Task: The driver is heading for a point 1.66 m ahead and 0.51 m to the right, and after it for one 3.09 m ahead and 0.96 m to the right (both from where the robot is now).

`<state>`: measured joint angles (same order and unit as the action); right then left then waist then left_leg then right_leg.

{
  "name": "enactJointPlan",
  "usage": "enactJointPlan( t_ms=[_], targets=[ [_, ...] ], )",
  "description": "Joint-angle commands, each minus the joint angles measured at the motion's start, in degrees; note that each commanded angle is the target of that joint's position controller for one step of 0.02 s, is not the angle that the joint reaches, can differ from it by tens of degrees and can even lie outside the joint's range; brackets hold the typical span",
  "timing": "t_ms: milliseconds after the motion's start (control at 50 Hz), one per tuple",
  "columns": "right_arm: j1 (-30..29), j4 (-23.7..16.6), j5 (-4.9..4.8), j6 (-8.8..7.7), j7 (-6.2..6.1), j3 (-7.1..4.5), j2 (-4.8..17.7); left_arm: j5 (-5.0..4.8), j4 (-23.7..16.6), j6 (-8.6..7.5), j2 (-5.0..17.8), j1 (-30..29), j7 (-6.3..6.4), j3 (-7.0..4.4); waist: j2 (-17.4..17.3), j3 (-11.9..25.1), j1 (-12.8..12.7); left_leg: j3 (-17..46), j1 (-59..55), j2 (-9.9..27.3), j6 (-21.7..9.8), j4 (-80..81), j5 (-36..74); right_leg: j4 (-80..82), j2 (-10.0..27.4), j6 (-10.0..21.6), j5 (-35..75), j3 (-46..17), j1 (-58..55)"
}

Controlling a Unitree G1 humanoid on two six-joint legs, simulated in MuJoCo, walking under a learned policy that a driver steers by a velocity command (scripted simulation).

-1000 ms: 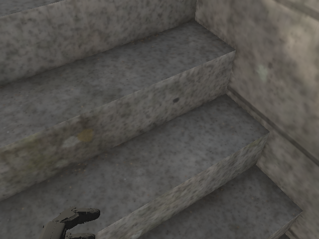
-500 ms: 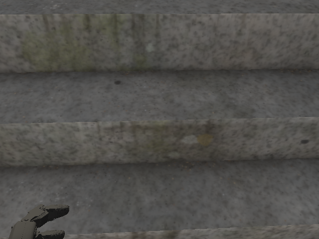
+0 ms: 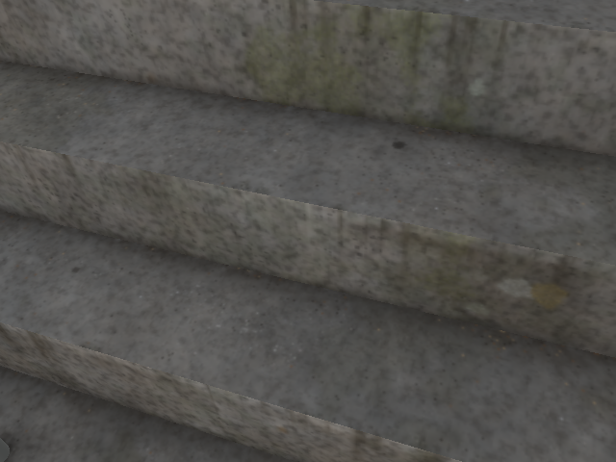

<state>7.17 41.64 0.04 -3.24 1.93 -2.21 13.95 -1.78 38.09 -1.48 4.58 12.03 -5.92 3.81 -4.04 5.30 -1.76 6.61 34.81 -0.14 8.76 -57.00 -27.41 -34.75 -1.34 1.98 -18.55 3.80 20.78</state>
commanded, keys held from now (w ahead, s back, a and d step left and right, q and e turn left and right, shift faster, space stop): shift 1.00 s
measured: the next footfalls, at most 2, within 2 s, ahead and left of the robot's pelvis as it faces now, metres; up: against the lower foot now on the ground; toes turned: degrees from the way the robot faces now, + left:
left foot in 0.06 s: +0.09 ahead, +0.13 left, +0.00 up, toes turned -2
left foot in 1.44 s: +0.10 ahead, +0.17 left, +0.00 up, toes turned +7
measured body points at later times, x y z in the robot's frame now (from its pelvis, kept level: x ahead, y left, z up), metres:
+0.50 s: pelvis +0.03 +0.03 +0.01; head +0.04 +0.03 +0.46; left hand +0.14 +0.27 -0.11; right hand +0.17 -0.19 -0.11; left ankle +0.05 +0.13 -0.72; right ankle -0.01 -0.10 -0.72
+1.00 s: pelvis +0.01 +0.03 +0.02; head +0.01 +0.03 +0.47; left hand +0.00 +0.25 -0.14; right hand +0.02 -0.20 -0.13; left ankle +0.05 +0.13 -0.72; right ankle -0.01 -0.10 -0.72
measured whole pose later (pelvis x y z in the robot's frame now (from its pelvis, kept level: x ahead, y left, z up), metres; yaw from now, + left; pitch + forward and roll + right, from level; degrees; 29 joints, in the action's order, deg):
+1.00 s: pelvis +0.01 +0.03 +0.02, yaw -1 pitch +0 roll +0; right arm 20.8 53.6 0.6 -1.2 -2.6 -1.3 8.2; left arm 0.3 55.9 -0.5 8.2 22.6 4.6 -0.4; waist 0.0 0.2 0.0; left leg 0.4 14.7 -1.5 -1.6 -25.0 -10.0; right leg -25.1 1.7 -0.5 -15.0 1.6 10.0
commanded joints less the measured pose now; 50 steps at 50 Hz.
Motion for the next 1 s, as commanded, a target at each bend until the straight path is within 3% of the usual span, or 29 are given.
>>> enactJointPlan(
  t_ms=[20, 40, 60, 80, 100, 120, 140, 160, 200, 260, 320, 340, 360, 380, 400, 440, 480, 560, 600, 760, 1000],
  targets=[
    [1.84, -0.65, 1.66, -0.41, 3.98, 0.21, 1.72, 2.43, 0.72, -0.35, 13.37, -1.49, -2.29, -4.78, 9.88, -2.65, 2.63, -5.46, -16.83, 0.5, -1.8, 11.36, 16.12, 13.38, 9.27, 2.65, -15.56, -14.31, 7.47],
    [2.43, -1.51, 1.45, -0.52, 2.95, 0.22, 2.25, 2.06, -1.1, -1.14, 9.02, -9.02, -3.02, -3.31, 8.6, -2.62, 6.0, -1.74, -15.65, 3.24, -3.47, 18.08, 21.24, 12.35, 11.43, 2.78, -14.29, -15.96, 5.61],
    [0.0, -3.16, 0.43, -0.64, 1.97, 0.65, 1.87, 0.9, -0.68, -2.04, 3.95, -10.53, -3.37, -1.59, 8.85, -1.8, 5.86, 0.17, -15.78, 4.61, -5.63, 26.25, 22.49, 11.16, 12.12, 2.09, -11.45, -16.12, 1.83],
    [-4.63, -5.6, -0.04, -1.28, 1.61, 1.36, 1.6, 0.9, 1.15, -3.03, 2.21, -6.12, -2.71, -1.08, 9.26, -0.86, 1.93, 1.41, -16.56, 4.77, -9.24, 28.02, 23.78, 9.68, 10.77, 1.97, -5.88, -14.13, -0.6],
    [-10.77, -7.37, -1.47, -1.64, 0.9, 0.56, 5.63, 3.01, 0.83, -3.84, 3.12, -1.93, -1.43, -1.47, 4.08, 0.39, -2.54, 1.28, -9.22, 3.69, -14.63, 25.6, 17.81, 5.89, 7.07, 0.93, 1.73, -6.95, -7.04],
    [-10.93, -7.79, -1.09, -1.4, 0.07, 0.43, 4.23, 4.08, 0.2, -3.77, 6.02, -5.32, -0.52, -2.38, 6.3, -0.08, -0.94, 1.77, -4.7, 3.56, -16.49, 27.11, 16.24, 4.49, 6.48, 1.0, 4.56, -5.65, -10.63],
    [-10.46, -7.95, -0.82, -1.42, -0.31, 0.74, 3.09, 4.4, -0.17, -3.81, 6.91, -6.38, -0.1, -2.99, 5.8, 0.28, -0.62, 1.08, -5.23, 3.32, -16.04, 26.97, 17.69, 4.72, 6.57, 1.53, 6.62, -5.74, -10.52],
    [-9.03, -7.76, -0.68, -1.37, -0.64, 1.1, 1.72, 4.26, 0.54, -3.42, 7.25, -5.69, -0.27, -3.42, 4.74, 0.82, -0.02, 0.55, -7.57, 2.75, -15.23, 26.75, 19.02, 5.14, 6.92, 2.18, 8.13, -5.71, -9.39],
    [-2.7, -5.19, -0.39, -0.84, 0.19, 1.17, 1.34, 3.02, 1.93, -3.38, 6.03, -3.49, -0.85, -3.48, 5.44, 1.21, 1.11, 0.42, -12.49, 2.7, -13.77, 27.51, 19.4, 5.5, 6.25, 1.55, 8.24, -4.73, -7.03],
    [-0.31, -3.54, -0.18, -0.32, 1.05, 0.71, 1.37, 3.14, 2.75, -3.16, 5.1, -2.27, -1.52, -3.48, 3.72, 1.35, 1.51, -0.02, -15.79, 2.35, -13.41, 29.14, 21.18, 4.78, 5.6, 0.01, 8.38, -3.84, -6.78],
    [-0.9, -3.24, 0.46, 0.84, 1.33, 1.02, 0.45, 3.1, 3.25, -2.95, 5.58, -1.67, -2.06, -3.84, 3.61, 1.42, 1.64, -0.11, -18.24, 2.25, -13.83, 30.13, 24.28, 4.71, 5.46, -0.37, 9.48, -3.8, -6.72],
    [5.93, -2.11, 0.8, -0.72, -1.86, -0.01, 0.7, 0.55, 2.42, -2.54, 9.72, -3.49, 5.41, -5.52, 7.35, 0.58, 2.76, 0.61, -21.05, 7.12, -13.82, 28.89, 42.68, 6.95, 7.64, 0.58, 22.82, -5.81, -7.83],
    [7.14, -0.7, 0.7, -1.16, -3.25, 0.08, 0.98, 0.37, 3.29, -2.05, 9.9, -2.11, 8.17, -5.26, 5.03, 2.58, 2.59, 1.02, -23.28, 6.86, -13.29, 28.59, 46.68, 6.01, 8.02, 0.3, 23.64, -5.73, -9.69],
    [6.32, -0.43, 0.6, -1.19, -4.01, 0.13, 0.73, 0.31, 3.69, -1.6, 9.77, -1.4, 9.37, -5.31, 3.44, 2.45, 1.85, 0.86, -24.16, 6.41, -13.01, 28.51, 48.3, 5.98, 7.96, -0.24, 22.02, -5.89, -9.76],
    [5.9, -0.38, 0.67, -1.02, -4.36, 0.22, 0.33, 0.56, 3.92, -1.22, 9.61, -0.79, 9.73, -5.27, 2.4, 2.87, 1.52, 0.8, -24.95, 6.39, -13.04, 28.88, 47.98, 6.44, 7.9, -0.28, 19.87, -5.96, -10.0],
    [5.7, 0.03, 0.55, -0.42, -4.3, 0.37, -0.3, 0.94, 4.26, -0.49, 9.26, -0.21, 9.37, -5.33, 2.64, 2.67, 1.06, 0.61, -25.42, 6.29, -13.56, 30.22, 44.86, 7.77, 7.91, -0.35, 16.47, -5.8, -10.37],
    [6.0, 0.33, 1.05, -0.28, -4.16, 0.23, -0.19, 1.42, 4.77, 0.26, 9.42, 0.36, 9.43, -5.46, 3.3, 0.81, 0.89, 0.7, -23.88, 6.37, -13.79, 31.66, 40.42, 8.89, 8.02, -0.28, 13.41, -5.92, -10.32],
    [8.27, 2.04, 1.11, -0.07, -4.12, 0.27, -0.43, 1.98, 6.5, 1.22, 10.21, 2.5, 9.85, -5.62, 3.12, -2.06, 0.73, 0.89, -22.13, 6.12, -13.97, 33.96, 33.9, 10.54, 8.11, 0.01, 10.08, -6.07, -10.04],
    [9.21, 3.02, 0.64, 0.01, -4.25, 0.19, -0.47, 2.13, 7.71, 0.95, 10.51, 4.21, 10.14, -5.67, 3.82, -3.15, 0.68, 1.35, -21.81, 5.83, -13.77, 34.78, 28.71, 11.61, 7.9, 0.13, 8.53, -6.07, -9.79],
    [12.98, 6.73, 0.76, 0.77, -4.22, -0.02, -0.78, 2.04, 11.95, 1.12, 9.98, 8.8, 10.56, -5.64, 2.54, -7.27, 1.11, 2.35, -18.48, 5.69, -13.82, 38.82, 13.55, 13.26, 7.51, 1.1, 4.07, -6.2, -9.42],
    [16.5, 10.52, 0.46, 1.66, -4.7, 0.08, -1.35, 2.13, 16.81, 0.4, 7.36, 14.12, 10.69, -4.75, 3.33, -9.7, 1.97, 1.19, -17.69, 5.65, -14.36, 39.0, 11.46, 14.99, 7.49, 2.54, 1.85, -7.01, -8.03]
  ],
)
